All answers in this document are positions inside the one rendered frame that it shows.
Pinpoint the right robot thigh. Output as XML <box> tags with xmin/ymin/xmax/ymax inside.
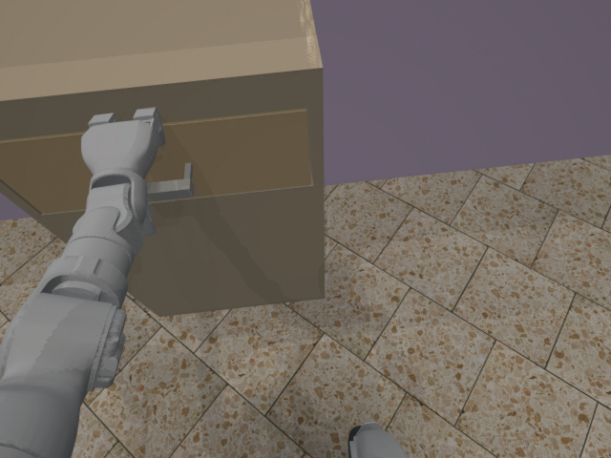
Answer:
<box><xmin>349</xmin><ymin>429</ymin><xmax>409</xmax><ymax>458</ymax></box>

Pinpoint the cabinet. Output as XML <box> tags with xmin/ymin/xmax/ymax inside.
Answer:
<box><xmin>0</xmin><ymin>0</ymin><xmax>325</xmax><ymax>317</ymax></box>

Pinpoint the drawer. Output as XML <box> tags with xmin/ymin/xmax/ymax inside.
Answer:
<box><xmin>0</xmin><ymin>108</ymin><xmax>311</xmax><ymax>214</ymax></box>

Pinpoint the robot left hand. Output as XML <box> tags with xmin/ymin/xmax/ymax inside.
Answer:
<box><xmin>81</xmin><ymin>107</ymin><xmax>165</xmax><ymax>236</ymax></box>

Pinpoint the left robot forearm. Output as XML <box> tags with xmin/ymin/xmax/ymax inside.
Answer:
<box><xmin>0</xmin><ymin>169</ymin><xmax>147</xmax><ymax>380</ymax></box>

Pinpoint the left robot upper arm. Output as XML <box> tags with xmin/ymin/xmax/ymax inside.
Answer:
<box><xmin>0</xmin><ymin>293</ymin><xmax>127</xmax><ymax>458</ymax></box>

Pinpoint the handle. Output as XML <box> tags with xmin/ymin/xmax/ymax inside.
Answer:
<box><xmin>146</xmin><ymin>163</ymin><xmax>195</xmax><ymax>202</ymax></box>

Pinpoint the robot right shin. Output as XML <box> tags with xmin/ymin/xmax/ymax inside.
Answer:
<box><xmin>355</xmin><ymin>422</ymin><xmax>382</xmax><ymax>437</ymax></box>

